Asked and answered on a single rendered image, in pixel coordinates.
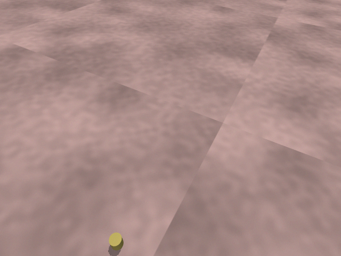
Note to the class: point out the tin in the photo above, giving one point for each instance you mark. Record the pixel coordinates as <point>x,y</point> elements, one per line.
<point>116,241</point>

